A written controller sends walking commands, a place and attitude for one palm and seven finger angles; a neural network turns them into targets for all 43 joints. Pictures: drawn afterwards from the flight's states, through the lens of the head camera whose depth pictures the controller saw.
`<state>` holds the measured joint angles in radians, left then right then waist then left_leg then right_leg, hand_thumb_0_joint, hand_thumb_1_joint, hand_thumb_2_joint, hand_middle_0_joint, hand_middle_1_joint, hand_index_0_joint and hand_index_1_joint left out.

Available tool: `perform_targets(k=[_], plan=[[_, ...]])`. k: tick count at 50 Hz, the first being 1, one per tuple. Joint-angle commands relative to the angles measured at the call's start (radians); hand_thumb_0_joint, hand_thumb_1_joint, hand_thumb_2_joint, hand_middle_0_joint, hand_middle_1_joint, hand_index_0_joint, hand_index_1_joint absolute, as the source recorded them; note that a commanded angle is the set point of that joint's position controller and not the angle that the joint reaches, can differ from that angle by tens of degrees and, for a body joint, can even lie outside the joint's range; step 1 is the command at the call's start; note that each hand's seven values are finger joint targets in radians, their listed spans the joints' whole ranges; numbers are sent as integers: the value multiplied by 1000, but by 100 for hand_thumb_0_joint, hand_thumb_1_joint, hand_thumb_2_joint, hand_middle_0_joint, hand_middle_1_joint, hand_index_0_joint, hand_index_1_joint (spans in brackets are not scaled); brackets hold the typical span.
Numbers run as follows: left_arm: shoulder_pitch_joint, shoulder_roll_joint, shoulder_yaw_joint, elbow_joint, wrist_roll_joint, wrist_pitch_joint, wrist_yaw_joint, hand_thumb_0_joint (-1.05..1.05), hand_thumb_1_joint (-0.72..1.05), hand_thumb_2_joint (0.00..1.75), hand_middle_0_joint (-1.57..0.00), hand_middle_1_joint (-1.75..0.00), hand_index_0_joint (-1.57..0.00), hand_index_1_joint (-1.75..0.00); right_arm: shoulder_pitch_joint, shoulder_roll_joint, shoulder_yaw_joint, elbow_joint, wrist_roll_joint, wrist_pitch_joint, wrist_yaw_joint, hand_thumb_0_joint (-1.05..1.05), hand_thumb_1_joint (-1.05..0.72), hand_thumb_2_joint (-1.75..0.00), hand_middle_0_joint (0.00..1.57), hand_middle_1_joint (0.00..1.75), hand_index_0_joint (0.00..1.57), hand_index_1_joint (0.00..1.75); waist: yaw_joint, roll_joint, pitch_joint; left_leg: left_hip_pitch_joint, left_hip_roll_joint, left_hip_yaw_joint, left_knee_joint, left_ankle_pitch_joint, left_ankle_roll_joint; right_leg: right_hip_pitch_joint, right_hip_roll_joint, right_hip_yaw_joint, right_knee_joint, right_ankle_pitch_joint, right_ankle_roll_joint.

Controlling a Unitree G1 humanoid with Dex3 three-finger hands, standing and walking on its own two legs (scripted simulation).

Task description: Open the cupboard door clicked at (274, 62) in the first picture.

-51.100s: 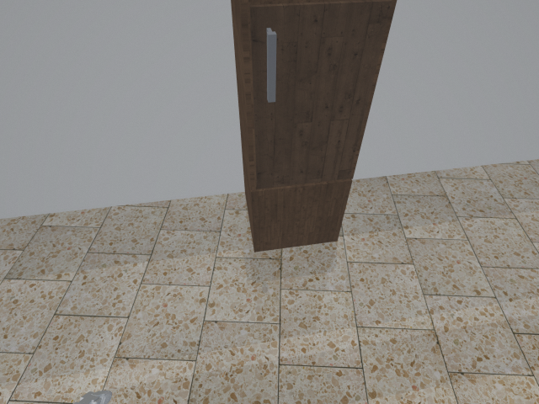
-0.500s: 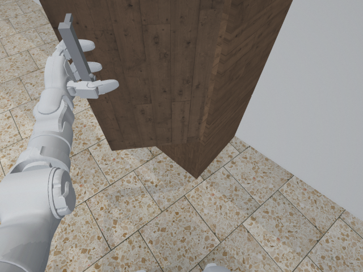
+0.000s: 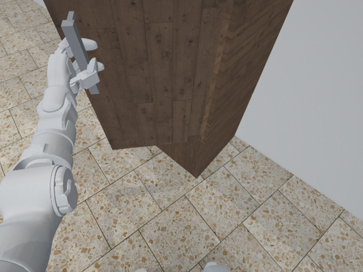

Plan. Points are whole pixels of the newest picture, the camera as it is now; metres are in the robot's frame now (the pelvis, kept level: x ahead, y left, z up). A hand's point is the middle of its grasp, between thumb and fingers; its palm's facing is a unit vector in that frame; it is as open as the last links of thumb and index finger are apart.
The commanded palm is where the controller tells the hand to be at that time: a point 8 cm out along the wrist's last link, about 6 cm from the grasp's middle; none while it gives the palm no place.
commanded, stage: pull the door open along its arc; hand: left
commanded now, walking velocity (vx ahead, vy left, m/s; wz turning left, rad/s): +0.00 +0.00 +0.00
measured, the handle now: (84, 56) +0.56 +0.18 +0.14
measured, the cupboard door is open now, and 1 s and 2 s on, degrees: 49 89 91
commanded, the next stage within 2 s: open thumb and fingers to let go in 1.14 s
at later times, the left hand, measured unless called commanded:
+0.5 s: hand (104, 106) +0.42 +0.12 +0.14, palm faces +0.02 -1.00 +0.05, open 6.1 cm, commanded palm +0.36 +0.18 +0.13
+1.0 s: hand (153, 141) +0.33 +0.03 +0.14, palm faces +0.35 -0.94 -0.04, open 6.1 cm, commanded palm +0.26 +0.06 +0.13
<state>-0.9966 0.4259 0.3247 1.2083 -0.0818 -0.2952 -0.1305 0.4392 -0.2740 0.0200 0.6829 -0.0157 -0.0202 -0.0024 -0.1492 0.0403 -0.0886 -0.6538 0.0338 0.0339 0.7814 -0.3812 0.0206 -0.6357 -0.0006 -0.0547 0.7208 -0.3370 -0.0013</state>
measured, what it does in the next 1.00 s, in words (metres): stands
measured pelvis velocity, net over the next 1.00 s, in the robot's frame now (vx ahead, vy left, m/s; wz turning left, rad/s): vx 0.02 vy -0.03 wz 0.03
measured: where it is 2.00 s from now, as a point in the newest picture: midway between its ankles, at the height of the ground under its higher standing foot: outside the picture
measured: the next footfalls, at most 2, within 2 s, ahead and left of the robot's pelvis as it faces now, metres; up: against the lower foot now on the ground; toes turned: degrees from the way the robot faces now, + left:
none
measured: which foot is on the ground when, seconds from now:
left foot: down 0.00-1.00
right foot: down 0.00-1.00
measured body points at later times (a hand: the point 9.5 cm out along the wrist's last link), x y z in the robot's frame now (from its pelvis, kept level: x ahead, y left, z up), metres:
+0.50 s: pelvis +0.02 +0.00 +0.01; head +0.04 -0.02 +0.46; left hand +0.41 +0.18 +0.14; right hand +0.11 -0.26 -0.10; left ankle -0.01 +0.10 -0.71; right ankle +0.00 -0.12 -0.71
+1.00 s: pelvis +0.02 -0.03 +0.02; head +0.00 -0.06 +0.47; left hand +0.31 +0.08 +0.15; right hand +0.21 -0.24 -0.08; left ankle -0.01 +0.10 -0.71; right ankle +0.00 -0.12 -0.71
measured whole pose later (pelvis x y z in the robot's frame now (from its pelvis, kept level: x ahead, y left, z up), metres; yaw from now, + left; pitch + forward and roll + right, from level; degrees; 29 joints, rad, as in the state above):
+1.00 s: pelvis +0.02 -0.03 +0.02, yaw +2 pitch +0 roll +0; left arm -0.05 -0.11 -0.23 -0.03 0.04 0.18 0.57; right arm 0.15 -0.17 0.01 0.61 -0.05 0.12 0.01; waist 0.00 0.06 -0.05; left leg -0.23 0.04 0.00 0.56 -0.33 -0.03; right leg -0.22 0.01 -0.08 0.56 -0.33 -0.04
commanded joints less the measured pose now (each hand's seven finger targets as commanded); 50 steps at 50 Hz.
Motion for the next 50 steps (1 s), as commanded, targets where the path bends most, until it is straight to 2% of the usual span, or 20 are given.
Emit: perform_targets(k=[1, 2, 4, 9, 13, 15, 17, 21, 22, 23, 24, 26, 28, 29, 30, 36, 38, 43, 45, 50], plan=[[-478, 252, 61, -213, -2, -67, -11, 0, 90, 90, -40, -135, -40, -135, 134, -172, -62, -59, 5, -18, -12, 0, -90, -90, 20, 30, 20, 30, -7, 29, -392, 280, -19, -66, -76, 351, 4, 133, 46, 19, -63, 330, -20], [-448, 249, 54, -233, -2, -67, -18, 0, 90, 90, -40, -135, -40, -135, 129, -170, -60, -71, 8, -15, -12, 0, -90, -90, 20, 30, 20, 30, -2, 27, -421, 282, -20, -60, -80, 358, 5, 158, 45, 21, -60, 346, -19], [-396, 198, 25, -245, -12, -61, -31, 0, 90, 90, -40, -135, -40, -135, 112, -160, -57, -89, 11, -15, -12, 0, -90, -90, 20, 30, 20, 30, 11, 21, -407, 271, -22, -48, -84, 361, 5, 180, 44, 18, -61, 365, -21], [-245, 191, 44, -364, -45, -46, -48, 0, 90, 90, -40, -135, -40, -135, 80, -157, -63, -133, 20, -5, -8, 0, -90, -90, 20, 30, 20, 30, 55, 25, -435, 288, -19, -30, -94, 423, 7, 254, 46, 20, -61, 435, -23], [-55, 131, 28, -468, -81, -5, -52, 0, 90, 90, -40, -135, -40, -135, 36, -147, -66, -169, 35, 0, -5, 0, -90, -90, 20, 30, 20, 30, 84, -31, -401, 276, -19, -9, -114, 443, 12, 320, 44, 19, -78, 489, -21], [38, 99, 11, -567, -94, 13, -47, 0, 90, 90, -40, -135, -40, -135, 8, -140, -68, -192, 43, 0, -4, 0, -90, -90, 20, 30, 20, 30, 102, -34, -397, 286, -19, -2, -128, 469, 16, 360, 41, 17, -82, 516, -23], [153, 59, -5, -681, -106, 35, -40, 0, 90, 90, -40, -135, -40, -135, -27, -127, -68, -208, 50, -6, 1, 0, -90, -90, 20, 30, 20, 30, 127, 1, -390, 316, -17, 5, -136, 519, 13, 381, 36, 18, -86, 546, -23], [360, 0, -36, -876, -120, 84, -14, 0, 90, 90, -40, -135, -40, -135, -95, -114, -64, -237, 60, -15, 3, 0, -90, -90, 20, 30, 20, 30, 148, -42, -324, 325, -16, 16, -169, 506, 13, 422, 30, 13, -109, 564, -19], [350, -21, 94, -969, -175, 108, 124, 0, 90, 90, -40, -135, -40, -135, -141, -82, -62, -245, 58, -25, 6, 0, -90, -90, 20, 30, 20, 30, 220, -51, -311, 295, -28, 14, -179, 478, -1, 435, 32, -2, -125, 525, -16], [410, -117, 5, -1017, -154, 126, 191, 0, 90, 90, -40, -135, -40, -135, -165, -76, -58, -243, 52, -31, 13, 0, -90, -90, 20, 30, 20, 30, 194, -51, -281, 316, -25, 18, -194, 458, -8, 431, 32, -5, -132, 501, -16], [466, -159, -22, -1064, -143, 139, 232, 0, 90, 90, -40, -135, -40, -135, -181, -70, -59, -242, 53, -36, 17, 0, -90, -90, 20, 30, 20, 30, 192, -53, -251, 328, -19, 16, -201, 465, -13, 421, 29, -11, -138, 490, -17], [553, -180, -44, -1161, -110, 164, 312, 0, 90, 90, -40, -135, -40, -135, -209, -63, -56, -244, 42, -32, 22, 0, -90, -90, 20, 30, 20, 30, 203, -61, -255, 347, -17, 18, -211, 481, -14, 452, 21, -8, -138, 506, -17], [560, -238, -99, -1251, -63, 197, 394, 0, 90, 90, -40, -135, -40, -135, -239, -49, -53, -245, 27, -20, 21, 0, -90, -90, 20, 30, 20, 30, 203, -71, -269, 374, -14, 18, -217, 501, -18, 473, 14, -7, -138, 519, -18], [569, -267, -131, -1278, -40, 220, 431, 0, 90, 90, -40, -135, -40, -135, -254, -43, -52, -244, 21, -12, 20, 0, -90, -90, 20, 30, 20, 30, 196, -71, -257, 385, -13, 18, -220, 488, -19, 472, 10, -3, -146, 511, -17], [582, -282, -149, -1287, -18, 243, 470, 0, 90, 90, -40, -135, -40, -135, -266, -42, -50, -245, 13, -2, 14, 0, -90, -90, 20, 30, 20, 30, 192, -112, -230, 384, -11, 12, -225, 458, -15, 473, 8, -3, -159, 485, -15], [582, -437, -303, -1354, 94, 363, 668, 0, 90, 90, -40, -135, -40, -135, -370, -7, -30, -237, -14, 46, -9, 0, -90, -90, 20, 30, 20, 30, 179, -99, -151, 414, -19, 1, -247, 340, -13, 460, -18, 17, -234, 342, -18], [578, -483, -346, -1359, 137, 391, 725, 0, 90, 90, -40, -135, -40, -135, -389, 4, -29, -226, -23, 60, -7, 0, -90, -90, 20, 30, 20, 30, 178, -99, -158, 428, -23, -2, -243, 350, -15, 471, -24, 19, -244, 345, -23], [668, -604, -489, -1416, 174, 405, 746, 0, 90, 90, -40, -135, -40, -135, -412, 16, -37, -225, -31, 84, 1, 0, -90, -90, 20, 30, 20, 30, 171, -113, -175, 471, -26, -6, -231, 390, -13, 504, -30, 25, -245, 442, -26], [709, -636, -532, -1433, 171, 405, 735, 0, 90, 90, -40, -135, -40, -135, -421, 20, -38, -224, -28, 93, 2, 0, -90, -90, 20, 30, 20, 30, 171, -141, -165, 479, -24, -14, -233, 401, -14, 516, -29, 22, -249, 461, -27], [869, -702, -623, -1544, 151, 419, 718, 0, 90, 90, -40, -135, -40, -135, -445, 32, -36, -243, -22, 97, 21, 0, -90, -90, 20, 30, 20, 30, 187, -125, -148, 484, -26, -23, -223, 422, -15, 539, -38, 20, -241, 536, -25]])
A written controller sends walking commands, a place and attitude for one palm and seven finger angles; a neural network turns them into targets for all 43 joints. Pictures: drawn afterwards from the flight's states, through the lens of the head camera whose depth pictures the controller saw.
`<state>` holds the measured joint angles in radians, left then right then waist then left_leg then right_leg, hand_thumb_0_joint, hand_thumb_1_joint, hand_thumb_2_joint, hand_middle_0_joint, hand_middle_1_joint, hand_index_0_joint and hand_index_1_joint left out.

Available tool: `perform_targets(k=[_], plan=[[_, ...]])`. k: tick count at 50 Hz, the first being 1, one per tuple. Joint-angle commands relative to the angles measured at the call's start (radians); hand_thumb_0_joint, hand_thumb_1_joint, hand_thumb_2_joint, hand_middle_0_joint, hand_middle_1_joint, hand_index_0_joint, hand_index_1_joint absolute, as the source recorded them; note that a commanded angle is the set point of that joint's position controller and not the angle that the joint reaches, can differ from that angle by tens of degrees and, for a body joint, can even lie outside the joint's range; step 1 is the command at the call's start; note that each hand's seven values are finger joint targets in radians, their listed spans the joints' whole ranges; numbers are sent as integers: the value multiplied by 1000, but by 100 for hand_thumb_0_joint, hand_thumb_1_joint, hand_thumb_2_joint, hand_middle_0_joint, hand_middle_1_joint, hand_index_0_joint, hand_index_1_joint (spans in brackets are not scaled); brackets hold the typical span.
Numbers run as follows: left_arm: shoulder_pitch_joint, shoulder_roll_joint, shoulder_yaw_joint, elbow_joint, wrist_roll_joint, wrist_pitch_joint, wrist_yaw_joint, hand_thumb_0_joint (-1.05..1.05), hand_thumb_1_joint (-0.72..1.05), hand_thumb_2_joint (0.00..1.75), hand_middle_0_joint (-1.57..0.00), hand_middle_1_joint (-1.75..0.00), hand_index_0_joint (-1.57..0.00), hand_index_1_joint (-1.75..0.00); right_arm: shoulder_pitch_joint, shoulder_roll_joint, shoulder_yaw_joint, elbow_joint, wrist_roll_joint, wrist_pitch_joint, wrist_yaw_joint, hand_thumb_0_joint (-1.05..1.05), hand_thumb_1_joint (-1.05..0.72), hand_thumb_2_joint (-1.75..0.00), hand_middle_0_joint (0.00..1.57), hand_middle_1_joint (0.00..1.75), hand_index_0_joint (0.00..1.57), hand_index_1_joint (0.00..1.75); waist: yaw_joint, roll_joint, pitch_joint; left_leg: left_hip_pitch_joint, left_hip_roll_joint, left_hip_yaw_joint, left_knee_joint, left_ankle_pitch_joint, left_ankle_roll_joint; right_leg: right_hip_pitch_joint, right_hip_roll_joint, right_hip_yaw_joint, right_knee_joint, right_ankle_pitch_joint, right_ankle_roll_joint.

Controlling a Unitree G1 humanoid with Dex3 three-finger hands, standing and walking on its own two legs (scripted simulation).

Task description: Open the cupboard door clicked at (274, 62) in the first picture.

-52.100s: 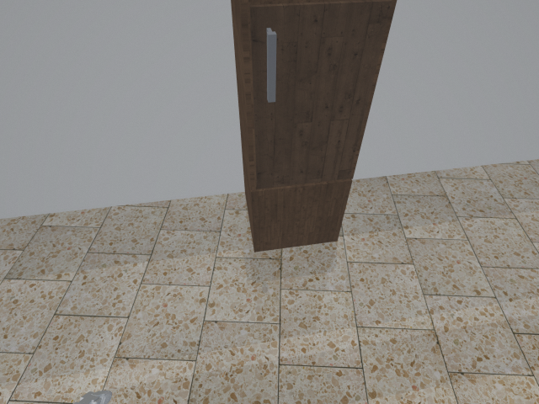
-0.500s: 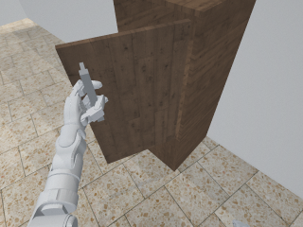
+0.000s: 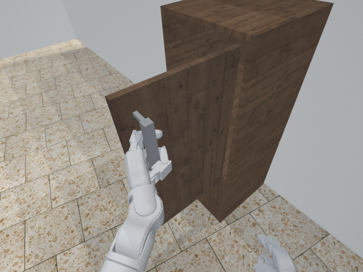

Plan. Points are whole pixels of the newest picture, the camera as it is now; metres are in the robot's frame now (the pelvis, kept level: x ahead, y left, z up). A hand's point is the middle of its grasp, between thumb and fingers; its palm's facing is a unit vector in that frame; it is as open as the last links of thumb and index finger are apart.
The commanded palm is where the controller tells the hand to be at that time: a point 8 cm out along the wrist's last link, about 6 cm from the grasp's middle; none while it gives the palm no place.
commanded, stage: pull the door open along its arc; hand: left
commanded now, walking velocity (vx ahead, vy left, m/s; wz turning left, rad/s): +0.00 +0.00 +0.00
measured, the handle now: (147, 147) +0.35 +0.10 +0.12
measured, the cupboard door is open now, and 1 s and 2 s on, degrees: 89 91 96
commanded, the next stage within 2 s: open thumb and fingers to let go in 0.14 s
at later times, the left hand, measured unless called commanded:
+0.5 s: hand (166, 166) +0.30 +0.05 +0.12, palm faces +0.32 -0.95 -0.05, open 7.6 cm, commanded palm +0.25 +0.08 +0.11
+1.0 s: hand (167, 167) +0.30 +0.05 +0.12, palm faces +0.28 -0.96 -0.06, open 14.9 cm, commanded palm +0.25 +0.08 +0.11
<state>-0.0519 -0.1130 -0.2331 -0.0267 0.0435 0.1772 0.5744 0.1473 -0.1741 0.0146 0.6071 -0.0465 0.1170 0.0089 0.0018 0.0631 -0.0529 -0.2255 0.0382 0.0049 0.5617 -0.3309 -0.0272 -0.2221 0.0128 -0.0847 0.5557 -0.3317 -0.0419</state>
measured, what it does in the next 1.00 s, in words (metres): stands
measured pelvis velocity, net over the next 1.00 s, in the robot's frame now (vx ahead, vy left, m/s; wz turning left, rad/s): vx -0.03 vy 0.03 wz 0.00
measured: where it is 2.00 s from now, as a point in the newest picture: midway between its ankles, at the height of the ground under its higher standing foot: outside the picture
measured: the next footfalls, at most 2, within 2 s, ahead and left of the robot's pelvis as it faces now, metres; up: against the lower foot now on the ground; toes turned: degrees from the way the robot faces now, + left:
none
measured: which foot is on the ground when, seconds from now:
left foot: down 0.00-1.00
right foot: down 0.00-1.00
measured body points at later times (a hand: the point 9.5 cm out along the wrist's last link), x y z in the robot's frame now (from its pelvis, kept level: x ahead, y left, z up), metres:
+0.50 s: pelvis -0.01 +0.00 +0.00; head -0.02 -0.03 +0.45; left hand +0.28 +0.10 +0.12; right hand +0.19 -0.20 -0.10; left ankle -0.02 +0.14 -0.73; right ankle -0.02 -0.09 -0.73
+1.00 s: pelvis -0.03 +0.03 +0.00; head -0.04 +0.01 +0.45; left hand +0.28 +0.10 +0.12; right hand +0.15 -0.17 -0.11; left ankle -0.02 +0.14 -0.73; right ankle -0.02 -0.09 -0.73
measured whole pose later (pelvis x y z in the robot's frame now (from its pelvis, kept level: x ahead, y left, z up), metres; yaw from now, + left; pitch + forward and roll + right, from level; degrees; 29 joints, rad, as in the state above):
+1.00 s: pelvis -0.03 +0.03 +0.00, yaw +0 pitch -2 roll -1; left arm -0.22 -0.14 -0.32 0.12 0.05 0.19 0.66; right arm 0.12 -0.15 0.02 0.68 -0.05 0.10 0.03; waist 0.01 0.05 -0.01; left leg -0.27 0.01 0.01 0.62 -0.32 0.01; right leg -0.26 -0.01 -0.08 0.59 -0.30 -0.01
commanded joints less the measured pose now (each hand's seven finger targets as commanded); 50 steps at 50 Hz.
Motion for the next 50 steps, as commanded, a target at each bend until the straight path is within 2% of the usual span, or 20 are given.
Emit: perform_targets(k=[1, 5, 10, 12, 15, 19, 21, 24, 25, 32, 34, 35, 38, 40, 44, 45, 47, 48, 49, 50], plan=[[-45, -170, -77, -338, 21, -48, 13, 0, 90, 90, -40, -135, -40, -135, -156, -66, -29, -173, 9, -42, 16, 0, -90, -90, 20, 30, 20, 30, 38, -155, -184, 55, -30, 4, 0, 375, 34, 129, -53, 49, -70, 551, 20], [74, -204, -122, -431, 8, -7, 20, 0, 90, 90, -40, -135, -40, -135, -175, -55, -26, -180, 13, -38, 40, 0, -90, -90, 20, 30, 20, 30, 53, -146, -185, 49, -33, 3, 20, 379, 27, 142, -58, 44, -70, 562, 14], [-91, -140, -42, -371, 1, 14, 61, 0, 90, 90, -40, -135, -40, -135, -210, -61, -16, -145, 9, -42, 27, 0, -90, -90, 20, 30, 20, 30, 48, -180, -123, 34, -50, -1, 26, 292, 28, 80, -66, 76, -128, 408, 21], [-224, -91, 15, -299, 0, 5, 80, 0, 90, 90, -40, -135, -40, -135, -222, -66, -13, -123, 6, -47, 10, 0, -90, -90, 20, 30, 20, 30, 37, -191, -103, 29, -59, -3, 25, 258, 35, 44, -66, 89, -148, 330, 25], [-196, -115, 10, -259, 9, -5, 81, 0, 69, 81, -38, -133, -38, -133, -215, -61, -17, -120, 1, -52, 6, 0, -90, -90, 20, 30, 20, 30, 52, -186, -118, 33, -60, -4, 19, 260, 34, 57, -69, 89, -150, 317, 23], [-216, -164, -46, -263, 22, -23, 61, 0, 41, 69, -36, -130, -36, -130, -181, -61, -21, -127, -1, -56, 8, 0, -90, -90, 20, 30, 20, 30, 36, -160, -184, 53, -56, -4, 14, 311, 36, 86, -65, 68, -93, 442, 24], [-204, -162, -53, -257, 27, -34, 48, 0, 27, 63, -35, -128, -35, -128, -173, -62, -24, -129, 3, -53, 6, 0, -90, -90, 20, 30, 20, 30, 32, -162, -189, 53, -51, -4, 10, 320, 36, 90, -61, 60, -84, 456, 23], [-273, -169, -64, -243, 27, -47, 43, 0, 6, 54, -34, -126, -34, -126, -171, -63, -25, -127, 4, -60, 4, 0, -90, -90, 20, 30, 20, 30, 19, -161, -179, 62, -50, -6, 13, 304, 38, 60, -56, 54, -90, 402, 20], [-273, -178, -76, -226, 29, -49, 42, 0, -1, 51, -33, -125, -33, -125, -173, -63, -23, -125, 7, -59, 5, 0, -90, -90, 20, 30, 20, 30, 21, -146, -164, 55, -48, -9, 8, 293, 36, 50, -52, 49, -91, 364, 14], [-352, -189, -73, -165, 23, -48, 61, 0, -50, 30, -30, -120, -30, -120, -188, -64, -21, -114, 9, -65, 5, 0, -90, -90, 20, 30, 20, 30, 23, -156, -154, 53, -43, -16, -2, 265, 36, 16, -41, 32, -92, 260, 5], [-398, -195, -77, -158, 27, -49, 68, 0, -50, 30, -30, -120, -30, -120, -189, -65, -23, -108, 8, -67, 5, 0, -90, -90, 20, 30, 20, 30, 18, -138, -158, 58, -41, -16, 0, 259, 35, 4, -38, 29, -92, 229, 2], [-387, -196, -75, -130, 29, -47, 71, 0, -50, 30, -29, -115, -29, -115, -191, -63, -22, -103, 10, -66, 5, 0, -90, -90, 20, 30, 20, 30, 24, -140, -141, 50, -39, -21, -4, 249, 33, -1, -36, 28, -96, 209, -1], [-392, -213, -80, -123, 27, -44, 78, 0, -50, 30, -27, -100, -27, -100, -194, -63, -23, -104, 8, -66, 9, 0, -90, -90, 20, 30, 20, 30, 28, -139, -160, 50, -35, -19, -9, 250, 32, -1, -31, 18, -82, 200, -3], [-404, -206, -74, -100, 30, -44, 81, 0, -50, 30, -25, -90, -25, -90, -191, -63, -22, -94, 9, -64, 8, 0, -90, -90, 20, 30, 20, 30, 26, -145, -150, 47, -32, -22, -12, 242, 30, -7, -29, 17, -87, 181, -5], [-448, -236, -93, -90, 32, -41, 92, 0, -50, 30, -22, -70, -22, -70, -197, -63, -23, -92, 8, -67, 16, 0, -90, -90, 20, 30, 20, 30, 23, -119, -151, 45, -27, -25, -14, 225, 28, -29, -26, 10, -75, 150, -7], [-444, -231, -84, -67, 32, -40, 94, 0, -50, 30, -21, -65, -21, -65, -192, -61, -23, -86, 7, -67, 14, 0, -90, -90, 20, 30, 20, 30, 22, -157, -141, 42, -24, -28, -18, 220, 27, -30, -24, 7, -84, 138, -6], [-462, -215, -67, -81, 31, -41, 100, 0, -50, 30, -19, -55, -19, -55, -204, -64, -24, -88, 7, -63, 13, 0, -90, -90, 20, 30, 20, 30, 28, -130, -159, 40, -27, -24, -20, 205, 26, -27, -24, 13, -83, 116, -8], [-481, -229, -79, -77, 32, -39, 104, 0, -50, 30, -18, -50, -18, -50, -203, -61, -24, -87, 5, -66, 14, 0, -90, -90, 20, 30, 20, 30, 25, -118, -159, 43, -27, -22, -17, 206, 27, -31, -25, 13, -82, 119, -8], [-480, -232, -80, -62, 33, -38, 105, 0, -50, 30, -18, -45, -18, -45, -198, -60, -24, -84, 5, -67, 15, 0, -90, -90, 20, 30, 20, 30, 22, -140, -153, 38, -25, -27, -19, 203, 26, -35, -24, 8, -80, 114, -8], [-483, -238, -86, -54, 35, -37, 104, 0, -50, 30, -17, -40, -17, -40, -203, -60, -22, -82, 7, -64, 17, 0, -90, -90, 20, 30, 20, 30, 24, -111, -137, 35, -23, -28, -22, 195, 23, -42, -23, 9, -80, 105, -11]])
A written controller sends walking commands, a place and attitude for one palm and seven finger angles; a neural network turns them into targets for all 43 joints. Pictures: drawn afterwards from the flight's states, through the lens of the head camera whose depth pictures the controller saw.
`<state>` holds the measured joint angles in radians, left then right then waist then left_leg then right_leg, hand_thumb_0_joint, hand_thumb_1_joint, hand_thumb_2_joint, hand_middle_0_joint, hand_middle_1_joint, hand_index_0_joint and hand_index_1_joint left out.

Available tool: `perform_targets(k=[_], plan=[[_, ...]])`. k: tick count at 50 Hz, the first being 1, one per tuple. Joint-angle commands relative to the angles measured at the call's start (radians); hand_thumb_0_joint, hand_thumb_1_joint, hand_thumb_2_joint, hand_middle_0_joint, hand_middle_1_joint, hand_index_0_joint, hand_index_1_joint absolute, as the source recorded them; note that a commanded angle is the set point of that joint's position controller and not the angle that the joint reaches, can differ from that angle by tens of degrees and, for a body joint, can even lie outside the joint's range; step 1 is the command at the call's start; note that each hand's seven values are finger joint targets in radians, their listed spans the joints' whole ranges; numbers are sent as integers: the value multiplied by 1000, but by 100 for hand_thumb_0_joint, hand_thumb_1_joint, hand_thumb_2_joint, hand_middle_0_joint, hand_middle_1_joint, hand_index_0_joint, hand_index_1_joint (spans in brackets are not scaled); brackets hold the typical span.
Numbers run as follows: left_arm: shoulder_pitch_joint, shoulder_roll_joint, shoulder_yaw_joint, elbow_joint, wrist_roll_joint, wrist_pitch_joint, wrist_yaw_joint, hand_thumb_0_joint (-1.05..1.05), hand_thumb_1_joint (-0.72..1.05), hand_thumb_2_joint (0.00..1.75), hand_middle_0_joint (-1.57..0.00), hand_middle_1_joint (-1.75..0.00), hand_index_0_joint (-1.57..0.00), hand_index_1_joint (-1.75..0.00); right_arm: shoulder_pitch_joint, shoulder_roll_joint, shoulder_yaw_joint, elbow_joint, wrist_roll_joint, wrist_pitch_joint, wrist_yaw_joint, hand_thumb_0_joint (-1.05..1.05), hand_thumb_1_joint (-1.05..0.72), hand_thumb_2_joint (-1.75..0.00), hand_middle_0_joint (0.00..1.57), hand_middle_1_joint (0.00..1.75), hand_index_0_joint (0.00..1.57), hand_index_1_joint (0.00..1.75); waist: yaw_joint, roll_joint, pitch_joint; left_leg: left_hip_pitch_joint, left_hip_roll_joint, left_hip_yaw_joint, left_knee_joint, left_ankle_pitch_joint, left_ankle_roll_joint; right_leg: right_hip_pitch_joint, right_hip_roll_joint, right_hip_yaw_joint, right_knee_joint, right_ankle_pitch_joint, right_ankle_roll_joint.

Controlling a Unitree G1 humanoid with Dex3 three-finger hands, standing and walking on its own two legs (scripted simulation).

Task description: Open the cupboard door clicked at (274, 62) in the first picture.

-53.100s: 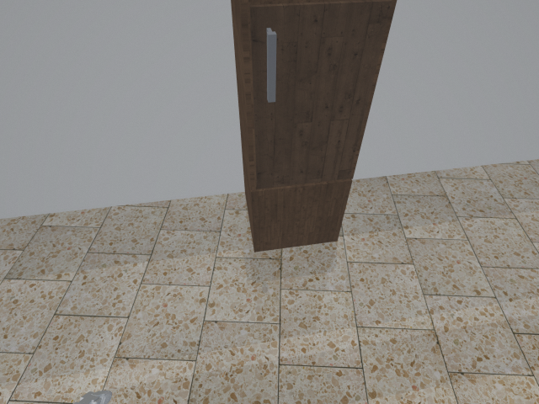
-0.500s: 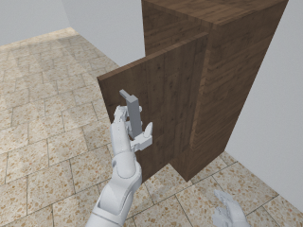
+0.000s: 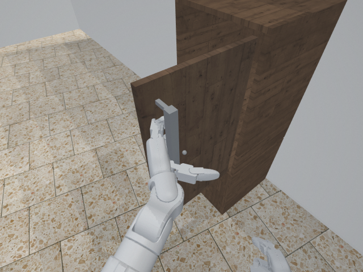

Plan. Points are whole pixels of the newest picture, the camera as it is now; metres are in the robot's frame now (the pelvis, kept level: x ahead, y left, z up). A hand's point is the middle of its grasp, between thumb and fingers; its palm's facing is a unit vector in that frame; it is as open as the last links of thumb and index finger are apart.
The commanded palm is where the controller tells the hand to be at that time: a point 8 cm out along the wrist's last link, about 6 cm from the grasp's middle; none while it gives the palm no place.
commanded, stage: open thumb and fingers to let go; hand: left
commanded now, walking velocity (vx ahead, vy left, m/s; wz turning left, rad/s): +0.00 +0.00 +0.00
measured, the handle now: (167, 135) +0.38 +0.06 +0.12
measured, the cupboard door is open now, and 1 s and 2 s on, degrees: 91 96 96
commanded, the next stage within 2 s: slide the hand sideways off the handle in 0.06 s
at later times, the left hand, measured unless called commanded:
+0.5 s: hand (191, 168) +0.29 +0.01 +0.12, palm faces -0.14 -0.99 +0.01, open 16.4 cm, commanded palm +0.26 +0.05 +0.12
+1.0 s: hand (165, 187) +0.25 +0.05 +0.12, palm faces -0.09 -1.00 +0.01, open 16.1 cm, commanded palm +0.22 +0.11 +0.12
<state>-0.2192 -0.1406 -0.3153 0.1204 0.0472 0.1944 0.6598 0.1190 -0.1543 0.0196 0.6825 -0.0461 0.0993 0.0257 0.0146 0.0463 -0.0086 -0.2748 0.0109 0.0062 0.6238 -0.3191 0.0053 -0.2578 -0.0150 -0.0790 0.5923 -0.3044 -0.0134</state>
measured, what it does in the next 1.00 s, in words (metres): stands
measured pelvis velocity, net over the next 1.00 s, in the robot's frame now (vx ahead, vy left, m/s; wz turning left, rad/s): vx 0.01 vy -0.01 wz -0.03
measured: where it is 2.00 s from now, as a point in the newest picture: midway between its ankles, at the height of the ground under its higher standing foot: outside the picture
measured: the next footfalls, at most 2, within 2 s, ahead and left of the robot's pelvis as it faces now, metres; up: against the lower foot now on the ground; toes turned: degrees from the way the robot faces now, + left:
none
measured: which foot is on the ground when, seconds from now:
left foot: down 0.00-1.00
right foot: down 0.00-1.00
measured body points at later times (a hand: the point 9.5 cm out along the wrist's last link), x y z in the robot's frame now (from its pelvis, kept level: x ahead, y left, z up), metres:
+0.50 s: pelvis -0.02 +0.00 +0.00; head -0.04 -0.02 +0.45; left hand +0.29 +0.06 +0.12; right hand +0.16 -0.21 -0.10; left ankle +0.01 +0.11 -0.73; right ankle +0.01 -0.11 -0.73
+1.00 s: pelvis +0.01 -0.01 +0.01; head -0.01 -0.02 +0.46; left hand +0.25 +0.11 +0.12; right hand +0.21 -0.22 -0.06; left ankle +0.01 +0.11 -0.73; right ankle +0.01 -0.11 -0.73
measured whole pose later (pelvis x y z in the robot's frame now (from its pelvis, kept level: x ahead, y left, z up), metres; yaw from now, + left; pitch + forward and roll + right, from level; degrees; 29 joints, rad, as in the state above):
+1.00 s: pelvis +0.01 -0.01 +0.01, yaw -2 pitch -3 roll +0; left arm 0.27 0.05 -0.22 -0.28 -0.06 0.06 0.06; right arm 0.17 -0.20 0.05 0.51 0.00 0.05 -0.01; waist 0.03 0.04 -0.01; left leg -0.18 0.02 0.04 0.54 -0.31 0.00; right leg -0.19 0.00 -0.05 0.54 -0.30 -0.02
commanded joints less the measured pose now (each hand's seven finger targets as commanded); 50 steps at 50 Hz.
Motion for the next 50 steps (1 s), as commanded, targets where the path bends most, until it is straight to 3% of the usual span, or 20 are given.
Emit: perform_targets(k=[1, 8, 9, 10, 11, 12, 14, 15, 16, 18, 21, 24, 27, 30, 35, 37, 39, 44, 46, 50], plan=[[-324, -207, 3, -191, 29, -53, 22, 0, -50, 30, -16, -35, -16, -35, -175, -81, -27, -156, 6, -44, 0, 0, -90, -90, 20, 30, 20, 30, 12, -106, -192, 80, 3, -32, -88, 180, -9, -1, 4, -1, -109, 77, -39], [-368, -236, -15, -175, 38, -51, 34, 0, -50, 30, -15, -30, -15, -30, -175, -78, -30, -153, 4, -46, 6, 0, -90, -90, 20, 30, 20, 30, 7, -107, -212, 79, 5, -34, -80, 175, -11, -18, 5, -4, -96, 70, -39], [-315, -163, -242, -174, 110, -92, -201, 0, -50, 30, -15, -30, -15, -30, -44, -115, -38, -150, 12, -22, 6, 0, -90, -90, 20, 30, 20, 30, -95, -198, -128, 106, 0, -42, -94, 221, 15, -36, 5, 37, -86, 179, -39], [-382, -97, -174, -225, 69, -152, -324, 0, -50, 30, -15, -30, -15, -30, -43, -119, -39, -187, 22, -18, -10, 0, -90, -90, 20, 30, 20, 30, -70, -151, -222, 117, -10, -28, -88, 248, 22, 0, 6, 34, -67, 248, -42], [-410, -40, -141, -231, 52, -198, -393, 0, -50, 30, -15, -30, -15, -30, -48, -115, -32, -200, 24, -27, -27, 0, -90, -90, 20, 30, 20, 30, -54, -131, -262, 122, -19, -24, -79, 264, 27, 29, 4, 36, -45, 287, -42], [-439, -26, -144, -250, 38, -226, -452, 0, -50, 30, -15, -30, -15, -30, -48, -115, -26, -211, 27, -34, -38, 0, -90, -90, 20, 30, 20, 30, -58, -77, -285, 140, -20, -26, -77, 259, 27, 28, 1, 34, -38, 289, -43], [-440, -11, -133, -227, -25, -257, -565, 0, -50, 30, -15, -30, -15, -30, -54, -112, -11, -234, 41, -58, -52, 0, -90, -90, 20, 30, 20, 30, -64, -79, -262, 139, -22, -32, -78, 198, 30, 7, 3, 28, -55, 222, -41], [-432, -25, -125, -210, -58, -259, -587, 0, -50, 30, -15, -30, -15, -30, -61, -108, -3, -241, 51, -68, -57, 0, -90, -90, 20, 30, 20, 30, -63, -51, -218, 132, -17, -40, -91, 155, 24, -15, 7, 23, -67, 160, -41], [-440, -39, -109, -187, -94, -254, -592, 0, -50, 30, -15, -30, -15, -30, -75, -105, 4, -245, 58, -83, -60, 0, -90, -90, 20, 30, 20, 30, -65, -64, -185, 115, -18, -46, -102, 102, 22, -36, 11, 18, -81, 101, -34], [-380, -27, -37, -178, -143, -238, -571, 0, -50, 30, -15, -30, -15, -30, -95, -107, 5, -250, 63, -105, -59, 0, -90, -90, 20, 30, 20, 30, -30, -101, -163, 91, -15, -54, -128, 52, 14, -27, 17, 10, -97, 34, -32], [-301, -12, 21, -189, -162, -216, -520, 0, -50, 30, -15, -30, -15, -30, -105, -107, 5, -256, 63, -121, -45, 0, -90, -90, 20, 30, 20, 30, 3, -148, -160, 75, -11, -49, -146, 46, 9, -8, 17, 7, -108, 9, -25], [-273, 45, 68, -231, -118, -219, -472, 0, -50, 30, -15, -30, -15, -30, -102, -109, 1, -261, 54, -118, -36, 0, -90, -90, 20, 30, 20, 30, 14, -176, -147, 70, -12, -27, -145, 61, 13, 3, 12, 28, -134, 1, -22], [-203, 65, 64, -263, -70, -234, -456, 0, -50, 30, -15, -30, -15, -30, -97, -104, -1, -273, 48, -108, -26, 0, -90, -90, 20, 30, 20, 30, 23, -143, -138, 78, -9, -13, -144, 72, 15, 7, 8, 40, -144, 5, -26], [-114, 118, 97, -311, -61, -237, -471, 0, -50, 30, -15, -30, -15, -30, -106, -103, 0, -287, 46, -97, -25, 0, -90, -90, 20, 30, 20, 30, 38, -106, -146, 86, -13, 6, -141, 92, 17, 41, 3, 60, -170, 22, -27], [-30, 171, 145, -371, -89, -211, -514, 0, -50, 30, -15, -30, -15, -30, -131, -97, 11, -307, 48, -84, -46, 0, -90, -90, 20, 30, 20, 30, 39, -154, -90, 84, -21, 20, -143, 81, 25, 53, -11, 101, -249, -28, -15], [12, 197, 181, -411, -107, -203, -526, 0, -50, 30, -15, -30, -15, -30, -136, -96, 13, -310, 48, -85, -53, 0, -90, -90, 20, 30, 20, 30, 44, -135, -98, 97, -21, 23, -149, 86, 23, 66, -12, 108, -257, -30, -14], [78, 178, 169, -468, -120, -200, -538, 0, -50, 30, -15, -30, -15, -30, -130, -96, 11, -318, 47, -93, -51, 0, -90, -90, 20, 30, 20, 30, 45, -125, -120, 118, -18, 20, -153, 132, 23, 85, -4, 88, -230, 59, -14], [260, 194, 180, -586, -120, -195, -559, 0, -50, 30, -15, -30, -15, -30, -107, -104, 6, -336, 48, -96, -39, 0, -90, -90, 20, 30, 20, 30, 50, -90, -150, 121, -11, 23, -157, 219, 18, 117, 10, 51, -156, 238, -17], [319, 204, 175, -624, -111, -199, -567, 0, -50, 30, -15, -30, -15, -30, -103, -107, 5, -345, 49, -97, -33, 0, -90, -90, 20, 30, 20, 30, 43, -64, -126, 115, -9, 23, -150, 230, 18, 97, 12, 45, -140, 261, -17], [387, 224, 171, -684, -99, -209, -584, 0, -50, 30, -15, -30, -15, -30, -87, -114, 2, -356, 46, -105, -33, 0, -90, -90, 20, 30, 20, 30, 30, -83, -109, 109, -6, 16, -127, 242, 21, 73, 16, 39, -122, 273, -17]])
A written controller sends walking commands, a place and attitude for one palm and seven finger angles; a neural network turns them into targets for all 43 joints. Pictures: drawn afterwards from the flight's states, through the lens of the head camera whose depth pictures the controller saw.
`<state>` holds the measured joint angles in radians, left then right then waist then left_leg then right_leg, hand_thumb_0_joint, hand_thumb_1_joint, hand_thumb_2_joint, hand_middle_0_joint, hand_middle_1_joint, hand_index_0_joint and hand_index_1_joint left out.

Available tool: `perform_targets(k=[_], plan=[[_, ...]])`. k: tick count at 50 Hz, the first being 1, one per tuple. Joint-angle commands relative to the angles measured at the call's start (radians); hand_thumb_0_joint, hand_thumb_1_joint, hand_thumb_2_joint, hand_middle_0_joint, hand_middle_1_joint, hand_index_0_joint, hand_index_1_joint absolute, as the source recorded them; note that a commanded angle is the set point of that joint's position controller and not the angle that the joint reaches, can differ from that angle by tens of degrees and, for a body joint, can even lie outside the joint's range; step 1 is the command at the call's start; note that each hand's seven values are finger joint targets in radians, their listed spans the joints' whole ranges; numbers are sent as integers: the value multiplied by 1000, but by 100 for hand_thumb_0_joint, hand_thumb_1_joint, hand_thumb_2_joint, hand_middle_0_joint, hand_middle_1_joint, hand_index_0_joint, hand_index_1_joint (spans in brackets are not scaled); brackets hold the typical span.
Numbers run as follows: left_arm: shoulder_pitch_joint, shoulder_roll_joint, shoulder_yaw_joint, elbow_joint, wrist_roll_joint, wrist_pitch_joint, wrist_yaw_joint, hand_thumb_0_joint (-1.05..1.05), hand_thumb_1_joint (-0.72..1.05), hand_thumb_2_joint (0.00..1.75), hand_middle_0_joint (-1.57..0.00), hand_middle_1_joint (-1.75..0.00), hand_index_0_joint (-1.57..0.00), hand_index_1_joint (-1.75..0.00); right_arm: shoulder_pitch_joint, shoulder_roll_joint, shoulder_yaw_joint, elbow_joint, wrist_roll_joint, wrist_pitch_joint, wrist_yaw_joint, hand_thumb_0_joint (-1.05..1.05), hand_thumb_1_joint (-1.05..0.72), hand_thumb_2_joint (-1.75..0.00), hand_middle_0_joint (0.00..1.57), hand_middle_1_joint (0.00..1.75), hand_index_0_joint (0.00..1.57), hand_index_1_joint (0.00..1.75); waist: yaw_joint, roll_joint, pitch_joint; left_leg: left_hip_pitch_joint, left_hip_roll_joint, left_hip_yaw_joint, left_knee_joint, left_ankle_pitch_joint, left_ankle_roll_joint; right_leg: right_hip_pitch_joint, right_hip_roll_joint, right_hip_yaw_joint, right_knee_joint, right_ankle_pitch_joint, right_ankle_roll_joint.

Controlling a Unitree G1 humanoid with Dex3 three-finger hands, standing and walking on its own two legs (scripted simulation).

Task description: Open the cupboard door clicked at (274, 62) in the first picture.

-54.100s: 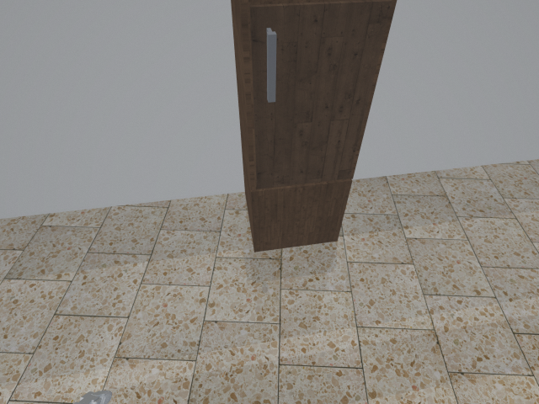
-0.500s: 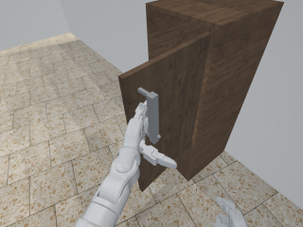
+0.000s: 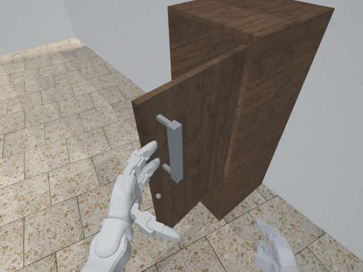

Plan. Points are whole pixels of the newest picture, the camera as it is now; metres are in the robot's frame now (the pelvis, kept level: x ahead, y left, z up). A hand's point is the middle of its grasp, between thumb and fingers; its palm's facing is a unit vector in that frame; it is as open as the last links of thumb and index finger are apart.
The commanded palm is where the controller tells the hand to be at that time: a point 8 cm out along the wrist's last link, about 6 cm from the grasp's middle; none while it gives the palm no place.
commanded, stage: slide the hand sideways off the handle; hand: left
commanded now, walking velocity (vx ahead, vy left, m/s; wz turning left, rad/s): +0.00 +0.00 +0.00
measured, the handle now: (169, 150) +0.34 +0.06 +0.12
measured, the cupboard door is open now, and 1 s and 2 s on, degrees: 96 96 96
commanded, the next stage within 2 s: draw the hand back to the body in 0.36 s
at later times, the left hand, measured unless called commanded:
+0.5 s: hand (139, 213) +0.20 +0.10 +0.11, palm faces -0.04 -1.00 -0.01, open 16.4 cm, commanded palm +0.17 +0.15 +0.11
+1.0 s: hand (95, 213) +0.18 +0.17 +0.13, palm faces +0.05 -0.99 -0.12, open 16.1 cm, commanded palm +0.15 +0.22 +0.14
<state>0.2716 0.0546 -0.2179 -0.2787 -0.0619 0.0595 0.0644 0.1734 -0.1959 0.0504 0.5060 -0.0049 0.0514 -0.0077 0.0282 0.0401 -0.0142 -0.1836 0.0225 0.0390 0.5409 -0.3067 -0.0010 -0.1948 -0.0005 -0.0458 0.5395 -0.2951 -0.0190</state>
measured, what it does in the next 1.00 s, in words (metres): stands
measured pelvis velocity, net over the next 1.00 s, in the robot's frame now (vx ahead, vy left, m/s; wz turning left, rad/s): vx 0.00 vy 0.00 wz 0.04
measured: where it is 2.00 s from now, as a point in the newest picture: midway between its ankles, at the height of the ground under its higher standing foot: outside the picture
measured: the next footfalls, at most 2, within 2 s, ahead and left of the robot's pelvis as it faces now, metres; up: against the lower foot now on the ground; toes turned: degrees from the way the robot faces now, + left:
none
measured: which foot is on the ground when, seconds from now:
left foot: down 0.00-1.00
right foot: down 0.00-1.00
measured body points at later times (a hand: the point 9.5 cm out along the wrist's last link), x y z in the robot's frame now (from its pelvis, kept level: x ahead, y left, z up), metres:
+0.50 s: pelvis +0.01 +0.00 -0.01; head +0.00 -0.02 +0.44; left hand +0.19 +0.15 +0.11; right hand +0.21 -0.20 -0.08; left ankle -0.01 +0.12 -0.73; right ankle +0.00 -0.11 -0.73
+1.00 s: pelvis +0.00 +0.00 +0.00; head -0.03 -0.02 +0.44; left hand +0.18 +0.22 +0.14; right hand +0.20 -0.20 -0.07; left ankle -0.01 +0.12 -0.73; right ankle +0.00 -0.11 -0.73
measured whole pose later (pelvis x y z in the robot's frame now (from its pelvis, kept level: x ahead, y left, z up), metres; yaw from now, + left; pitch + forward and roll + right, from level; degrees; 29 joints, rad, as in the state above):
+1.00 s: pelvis +0.00 +0.00 +0.00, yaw +2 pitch -3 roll -1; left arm 0.44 0.23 0.10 -0.44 -0.20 0.06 -0.15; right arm 0.23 -0.24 0.07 0.56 0.02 -0.18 -0.08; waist 0.06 0.06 -0.03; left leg -0.22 0.02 0.00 0.61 -0.33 0.00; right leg -0.20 0.00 -0.08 0.57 -0.32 -0.02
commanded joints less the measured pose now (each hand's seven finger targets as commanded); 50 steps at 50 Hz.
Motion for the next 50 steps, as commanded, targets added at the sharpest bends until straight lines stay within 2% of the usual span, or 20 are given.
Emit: perform_targets(k=[1, 3, 4, 8, 11, 13, 16, 18, 20, 22, 26, 29, 30, 35, 37, 43, 46, 48, 49, 50], plan=[[-107, 16, 56, -297, 8, -75, 6, 0, -50, 30, -15, -30, -15, -30, -143, -72, -25, -185, 4, -61, -1, 0, -90, -90, 20, 30, 20, 30, 10, -67, -96, 15, -19, -20, -44, 218, 28, 0, 0, 2, -63, 253, -9], [-113, 8, 39, -323, 4, -80, -5, 0, -50, 30, -15, -30, -15, -30, -140, -73, -25, -189, 4, -75, -4, 0, -90, -90, 20, 30, 20, 30, 1, -68, -89, 19, -18, -28, -33, 209, 29, -22, 3, -5, -56, 241, -7], [-107, 30, 61, -334, 2, -86, -8, 0, -50, 30, -15, -30, -15, -30, -130, -76, -27, -184, 4, -81, -7, 0, -90, -90, 20, 30, 20, 30, 1, -80, -108, 22, -18, -31, -29, 217, 28, -15, 3, -5, -48, 250, -7], [-16, 52, 90, -353, -15, -90, -36, 0, -50, 30, -15, -30, -15, -30, -123, -75, -24, -187, 5, -103, -14, 0, -90, -90, 20, 30, 20, 30, 19, -64, -132, 11, -21, -30, -19, 234, 27, 3, 1, -5, -28, 282, -7], [67, 69, 111, -368, -27, -94, -63, 0, -50, 30, -15, -30, -15, -30, -107, -79, -24, -186, 8, -117, -15, 0, -90, -90, 20, 30, 20, 30, 20, -70, -139, -1, -20, -28, -7, 260, 28, 12, 0, -5, -15, 328, -4], [79, 56, 85, -404, -35, -98, -89, 0, -50, 30, -15, -30, -15, -30, -104, -82, -24, -195, 11, -132, -16, 0, -90, -90, 20, 30, 20, 30, 11, -77, -127, -7, -21, -28, 2, 258, 30, -2, -1, -8, -10, 334, 2], [125, 68, 93, -419, -50, -106, -117, 0, -50, 30, -15, -30, -15, -30, -93, -87, -25, -192, 15, -157, -20, 0, -90, -90, 20, 30, 20, 30, 5, -78, -95, -25, -18, -38, 10, 244, 30, -25, 1, -12, -9, 310, 3], [64, 54, 63, -437, -51, -111, -127, 0, -50, 30, -15, -30, -15, -30, -89, -89, -25, -194, 17, -179, -25, 0, -90, -90, 20, 30, 20, 30, -11, -65, -83, -29, -21, -45, 18, 215, 31, -57, 1, -15, -6, 267, 5], [61, 76, 87, -413, -55, -117, -120, 0, -50, 30, -15, -30, -15, -30, -74, -94, -28, -181, 15, -201, -31, 0, -90, -90, 20, 30, 20, 30, -11, -70, -65, -41, -22, -50, 28, 182, 29, -78, 1, -9, -16, 210, 5], [83, 64, 84, -412, -52, -125, -114, 0, -50, 30, -15, -30, -15, -30, -72, -91, -27, -183, 14, -217, -31, 0, -90, -90, 20, 30, 20, 30, -3, -73, -83, -46, -25, -53, 31, 179, 29, -78, 0, -12, -3, 206, 4], [100, 118, 146, -421, -39, -130, -91, 0, -50, 30, -15, -30, -15, -30, -70, -91, -27, -177, 14, -227, -32, 0, -90, -90, 20, 30, 20, 30, 19, -39, -119, -54, -27, -49, 24, 171, 26, -57, -3, -7, 4, 183, -2], [100, 135, 179, -431, -48, -122, -89, 0, -50, 30, -15, -30, -15, -30, -71, -90, -23, -179, 16, -230, -35, 0, -90, -90, 20, 30, 20, 30, 26, -57, -129, -59, -27, -44, 21, 184, 26, -34, -2, -7, 5, 209, -1], [107, 144, 191, -414, -56, -115, -93, 0, -50, 30, -15, -30, -15, -30, -75, -92, -22, -173, 18, -231, -38, 0, -90, -90, 20, 30, 20, 30, 27, -59, -106, -68, -26, -45, 21, 175, 27, -35, -2, -2, -8, 195, -2], [68, 190, 269, -377, -113, -83, -144, 0, -50, 30, -15, -30, -15, -30, -91, -102, -18, -153, 24, -246, -60, 0, -90, -90, 20, 30, 20, 30, 21, -92, -48, -74, -29, -41, 22, 130, 30, -47, -8, 26, -74, 123, 7], [47, 192, 278, -395, -125, -75, -166, 0, -50, 30, -15, -30, -15, -30, -93, -105, -16, -151, 26, -256, -65, 0, -90, -90, 20, 30, 20, 30, 22, -55, -55, -56, -30, -41, 12, 134, 29, -43, -8, 22, -75, 126, 6], [55, 242, 363, -392, -175, -55, -219, 0, -50, 30, -15, -30, -15, -30, -95, -113, -14, -136, 30, -283, -76, 0, -90, -90, 20, 30, 20, 30, 34, -52, -73, -38, -32, -48, -7, 158, 28, -15, -4, 13, -80, 158, 9], [51, 256, 388, -401, -188, -55, -235, 0, -40, 34, -15, -30, -15, -30, -97, -118, -14, -131, 34, -292, -76, 0, -90, -90, 20, 30, 20, 30, 35, -18, -73, -31, -31, -49, -19, 167, 25, -11, 0, -2, -77, 168, 6], [40, 264, 404, -396, -200, -54, -244, 0, -32, 37, -16, -30, -16, -30, -93, -121, -15, -125, 36, -298, -78, 0, -90, -90, 20, 30, 20, 30, 31, -27, -58, -28, -30, -52, -26, 161, 24, -19, 5, -7, -83, 162, 7], [17, 383, 409, -486, -48, -124, -115, 0, -29, 39, -16, -30, -16, -30, -101, -111, -19, -121, 11, -298, -92, 0, -90, -90, 20, 30, 20, 30, 38, -31, -29, -22, -26, -38, -55, 152, 30, -7, -7, 29, -150, 140, 2], [91, 346, 411, -412, -30, -135, -56, 0, -26, 40, -16, -30, -16, -30, -94, -104, -16, -100, 1, -300, -95, 0, -90, -90, 20, 30, 20, 30, 31, -53, 36, -21, -26, -34, -56, 123, 26, -41, -11, 33, -191, 80, 0]])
